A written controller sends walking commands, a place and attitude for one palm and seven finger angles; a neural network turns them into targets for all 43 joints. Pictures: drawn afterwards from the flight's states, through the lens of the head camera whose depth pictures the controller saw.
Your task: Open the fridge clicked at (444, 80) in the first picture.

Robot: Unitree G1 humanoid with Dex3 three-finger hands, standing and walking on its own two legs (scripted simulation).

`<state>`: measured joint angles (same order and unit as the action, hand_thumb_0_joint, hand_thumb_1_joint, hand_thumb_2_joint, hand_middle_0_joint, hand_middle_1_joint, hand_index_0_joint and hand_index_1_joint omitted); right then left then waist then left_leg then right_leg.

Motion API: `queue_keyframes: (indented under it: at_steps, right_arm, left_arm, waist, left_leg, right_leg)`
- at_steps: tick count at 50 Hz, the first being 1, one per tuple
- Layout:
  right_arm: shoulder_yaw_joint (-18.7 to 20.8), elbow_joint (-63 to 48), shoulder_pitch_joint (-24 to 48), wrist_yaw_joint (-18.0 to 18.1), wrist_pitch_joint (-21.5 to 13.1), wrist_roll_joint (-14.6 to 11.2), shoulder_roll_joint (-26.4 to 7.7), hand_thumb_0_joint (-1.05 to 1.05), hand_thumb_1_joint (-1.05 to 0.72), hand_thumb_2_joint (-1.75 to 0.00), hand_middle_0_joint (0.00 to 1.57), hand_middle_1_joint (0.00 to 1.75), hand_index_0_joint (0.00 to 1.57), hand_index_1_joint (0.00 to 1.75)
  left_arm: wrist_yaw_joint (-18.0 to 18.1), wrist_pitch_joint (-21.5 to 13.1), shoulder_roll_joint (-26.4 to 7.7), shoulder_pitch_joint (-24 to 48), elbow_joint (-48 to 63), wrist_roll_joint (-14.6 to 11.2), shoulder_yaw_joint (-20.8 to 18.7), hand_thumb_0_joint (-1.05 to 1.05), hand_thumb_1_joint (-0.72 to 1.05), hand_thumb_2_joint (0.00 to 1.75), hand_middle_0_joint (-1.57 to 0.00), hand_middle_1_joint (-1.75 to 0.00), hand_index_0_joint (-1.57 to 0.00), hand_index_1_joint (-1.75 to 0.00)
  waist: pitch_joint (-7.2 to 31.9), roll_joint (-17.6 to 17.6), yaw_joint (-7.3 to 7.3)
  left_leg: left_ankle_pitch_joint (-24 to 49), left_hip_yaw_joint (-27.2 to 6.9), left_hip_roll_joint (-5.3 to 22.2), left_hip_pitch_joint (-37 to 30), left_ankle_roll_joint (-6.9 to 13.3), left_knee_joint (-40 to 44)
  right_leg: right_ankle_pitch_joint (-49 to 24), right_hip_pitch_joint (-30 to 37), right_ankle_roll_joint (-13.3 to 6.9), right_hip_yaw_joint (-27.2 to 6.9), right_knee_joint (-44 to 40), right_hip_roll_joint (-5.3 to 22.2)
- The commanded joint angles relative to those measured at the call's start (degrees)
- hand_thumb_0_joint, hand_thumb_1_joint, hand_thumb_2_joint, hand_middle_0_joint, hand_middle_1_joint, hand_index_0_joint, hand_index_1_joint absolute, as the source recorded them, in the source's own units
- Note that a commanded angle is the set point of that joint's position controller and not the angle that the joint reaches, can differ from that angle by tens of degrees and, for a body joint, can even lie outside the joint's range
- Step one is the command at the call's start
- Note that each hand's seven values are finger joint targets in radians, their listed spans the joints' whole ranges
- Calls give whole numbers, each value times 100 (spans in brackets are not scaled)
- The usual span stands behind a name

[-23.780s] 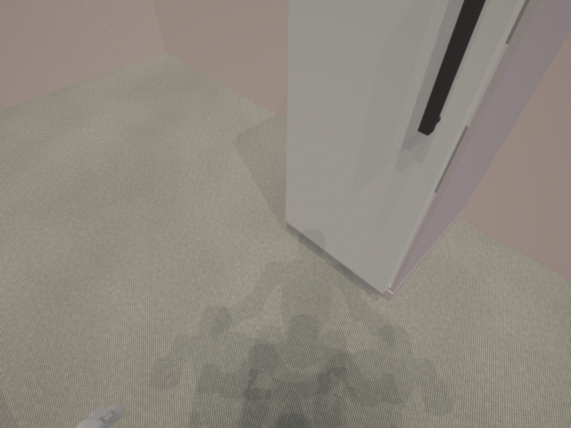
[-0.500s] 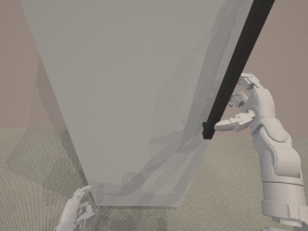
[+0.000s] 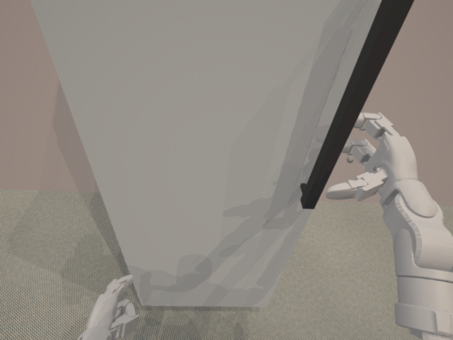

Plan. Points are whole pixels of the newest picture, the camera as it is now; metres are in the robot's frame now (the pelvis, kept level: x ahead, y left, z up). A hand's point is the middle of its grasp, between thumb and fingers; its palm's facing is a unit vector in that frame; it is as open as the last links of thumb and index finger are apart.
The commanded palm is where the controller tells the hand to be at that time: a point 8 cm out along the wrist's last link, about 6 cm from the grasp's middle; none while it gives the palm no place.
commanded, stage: move the hooked fingers beside the handle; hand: right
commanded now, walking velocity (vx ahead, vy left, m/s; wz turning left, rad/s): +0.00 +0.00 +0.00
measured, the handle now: (342, 108) +0.41 -0.15 +0.26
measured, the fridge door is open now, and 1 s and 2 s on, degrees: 0 0 0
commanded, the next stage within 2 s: none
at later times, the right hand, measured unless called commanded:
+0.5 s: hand (363, 164) +0.34 -0.18 +0.20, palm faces -0.02 +1.00 -0.04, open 14.0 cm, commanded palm +0.32 -0.23 +0.21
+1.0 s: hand (375, 167) +0.34 -0.20 +0.21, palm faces -0.01 +1.00 -0.05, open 14.0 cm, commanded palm +0.32 -0.25 +0.21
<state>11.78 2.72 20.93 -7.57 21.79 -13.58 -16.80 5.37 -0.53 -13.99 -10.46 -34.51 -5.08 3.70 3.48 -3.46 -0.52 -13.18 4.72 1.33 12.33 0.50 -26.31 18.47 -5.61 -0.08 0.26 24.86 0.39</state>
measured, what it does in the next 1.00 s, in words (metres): stands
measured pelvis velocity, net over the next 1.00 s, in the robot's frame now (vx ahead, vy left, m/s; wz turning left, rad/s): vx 0.00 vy -0.01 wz -0.01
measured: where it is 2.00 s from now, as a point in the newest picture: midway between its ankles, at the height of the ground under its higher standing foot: outside the picture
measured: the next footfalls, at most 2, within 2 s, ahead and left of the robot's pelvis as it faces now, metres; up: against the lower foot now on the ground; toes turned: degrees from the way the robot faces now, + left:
none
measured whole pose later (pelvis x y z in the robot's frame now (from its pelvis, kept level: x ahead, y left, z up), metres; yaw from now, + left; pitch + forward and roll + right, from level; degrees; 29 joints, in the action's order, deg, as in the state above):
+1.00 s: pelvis +0.00 -0.01 +0.00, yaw +0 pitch -1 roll +0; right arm 14.2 3.6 19.7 -11.9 20.3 -14.6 -19.7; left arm 6.3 -3.1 -14.2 -10.9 -35.0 -5.3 3.8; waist 3.5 -3.0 -1.1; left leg -12.4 4.7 2.0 12.2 -0.3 -25.4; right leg 18.2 -6.2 -0.9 0.1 25.0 -0.4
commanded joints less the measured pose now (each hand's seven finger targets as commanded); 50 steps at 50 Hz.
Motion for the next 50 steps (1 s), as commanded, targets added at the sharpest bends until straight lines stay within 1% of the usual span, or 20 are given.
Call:
queue_keyframes:
  at_steps: [1,7,9,14,15,16,19,22,24,26,27,28,30,31,33,36,38,41,43,50]
  right_arm:
    - [328,-1288,2182,-107,-433,-93,-950,0,50,-30,30,120,30,120]
    - [542,-1333,2173,-144,-412,-114,-1170,0,50,-30,30,120,30,120]
    - [553,-1178,2153,-140,-390,-121,-1171,0,50,-30,30,120,30,120]
    - [482,-1021,2345,-162,-386,-113,-1154,0,50,-30,30,120,30,120]
    - [541,-1136,2390,-166,-411,-106,-1228,0,50,-30,30,120,30,120]
    - [643,-1078,2184,-166,-417,-102,-1322,0,50,-30,30,120,30,120]
    - [371,-1176,2460,-230,-494,-104,-1084,0,50,-30,30,120,30,120]
    - [396,-956,2650,-246,-523,-130,-1161,0,50,-30,30,120,30,120]
    - [464,-933,2561,-266,-530,-145,-1180,0,50,-30,30,120,30,120]
    - [722,-949,2310,-257,-558,-115,-1458,0,50,-30,30,120,30,120]
    - [663,-1157,2393,-260,-586,-107,-1387,0,50,-30,30,120,30,120]
    - [562,-1130,2283,-268,-583,-122,-1212,0,50,-30,30,120,30,120]
    - [614,-1038,2150,-286,-561,-141,-1249,0,50,-30,30,120,30,120]
    - [765,-930,1998,-273,-548,-134,-1422,0,50,-30,30,120,30,120]
    - [574,-1153,2043,-311,-509,-144,-1190,0,50,-30,30,120,30,120]
    - [787,-1072,1928,-298,-457,-131,-1457,0,50,-30,30,120,30,120]
    - [584,-1300,2130,-318,-474,-124,-1229,0,50,-30,30,120,30,120]
    - [883,-1403,1939,-321,-538,-145,-1564,0,50,-30,30,120,30,120]
    - [667,-1442,2093,-360,-566,-154,-1331,0,50,-30,30,120,30,120]
    - [495,-920,2359,-461,-471,-147,-1274,0,50,-30,30,120,30,120]
  left_arm:
    - [45,-371,-594,890,942,14,-219,0,90,90,-20,-30,-20,-30]
    - [65,-410,-611,914,950,29,-209,0,90,90,-20,-30,-20,-30]
    - [66,-401,-603,902,915,12,-202,0,90,90,-20,-30,-20,-30]
    - [72,-416,-623,862,885,11,-196,0,90,90,-20,-30,-20,-30]
    - [70,-430,-613,859,908,17,-203,0,90,90,-20,-30,-20,-30]
    - [71,-429,-632,859,929,22,-210,0,90,90,-20,-30,-20,-30]
    - [82,-455,-598,858,934,11,-184,0,90,90,-20,-30,-20,-30]
    - [111,-476,-637,799,857,14,-190,0,90,90,-20,-30,-20,-30]
    - [111,-503,-641,797,876,18,-199,0,90,90,-20,-30,-20,-30]
    - [97,-495,-671,780,891,34,-221,0,90,90,-20,-30,-20,-30]
    - [82,-506,-623,827,936,29,-203,0,90,90,-20,-30,-20,-30]
    - [76,-524,-595,822,953,35,-193,0,90,90,-20,-30,-20,-30]
    - [62,-512,-612,795,920,24,-206,0,90,90,-20,-30,-20,-30]
    - [61,-501,-660,755,903,28,-230,0,90,90,-20,-30,-20,-30]
    - [47,-516,-619,802,954,13,-220,0,90,90,-20,-30,-20,-30]
    - [54,-500,-681,767,928,20,-245,0,90,90,-20,-30,-20,-30]
    - [52,-527,-620,813,971,24,-217,0,90,90,-20,-30,-20,-30]
    - [61,-540,-656,783,960,35,-242,0,90,90,-20,-30,-20,-30]
    - [79,-561,-607,800,961,24,-208,0,90,90,-20,-30,-20,-30]
    - [133,-553,-670,729,851,-1,-199,0,90,90,-20,-30,-20,-30]
  waist:
    - [1221,306,12]
    - [1285,289,-43]
    - [1090,397,-16]
    - [1038,233,32]
    - [1134,83,6]
    - [1140,187,-39]
    - [1217,18,42]
    - [1034,202,93]
    - [1140,228,52]
    - [1328,237,-56]
    - [1373,11,-57]
    - [1342,148,-54]
    - [1278,136,-47]
    - [1222,388,-74]
    - [1161,190,-48]
    - [1128,278,-74]
    - [1171,96,-38]
    - [1261,149,-79]
    - [1241,53,-25]
    - [960,131,79]
  left_leg:
    - [1965,-104,14,-897,73,135]
    - [1842,-121,46,-968,75,151]
    - [1722,-106,24,-853,61,187]
    - [1534,-121,24,-735,75,225]
    - [1553,-120,29,-766,95,206]
    - [1571,-117,15,-807,97,202]
    - [1609,-106,29,-758,101,182]
    - [1304,-88,8,-602,95,265]
    - [1362,-95,13,-684,99,239]
    - [1540,-87,14,-853,118,194]
    - [1631,-100,41,-896,131,180]
    - [1712,-75,31,-885,129,147]
    - [1707,-72,22,-839,118,165]
    - [1706,-55,1,-874,122,181]
    - [1726,-61,13,-799,117,167]
    - [1626,-68,-2,-801,115,192]
    - [1647,-69,17,-754,124,173]
    - [1749,-76,-1,-858,121,175]
    - [1738,-65,8,-808,114,172]
    - [1384,-51,-11,-541,103,251]
  right_leg:
    - [-2096,-34,-166,-59,-142,-15]
    - [-2030,-110,-165,-82,-203,-45]
    - [-1912,-177,-163,-64,-211,-34]
    - [-1811,-171,-155,-91,-227,-37]
    - [-1861,-117,-142,-110,-230,-36]
    - [-1908,-121,-141,-117,-220,-25]
    - [-1949,-50,-127,-113,-219,-31]
    - [-1723,-86,-130,-173,-275,-3]
    - [-1753,-90,-136,-167,-270,-16]
    - [-1979,-52,-119,-158,-255,-5]
    - [-2072,-34,-102,-143,-271,-14]
    - [-2152,-40,-94,-163,-258,-12]
    - [-2112,-73,-84,-136,-251,3]
    - [-2158,-114,-88,-169,-262,31]
    - [-2155,-100,-87,-136,-261,21]
    - [-2069,-143,-91,-149,-261,25]
    - [-2139,-73,-80,-157,-261,6]
    - [-2224,-38,-92,-143,-228,17]
    - [-2202,-17,-82,-133,-243,-1]
    - [-1850,-90,-100,-181,-257,-15]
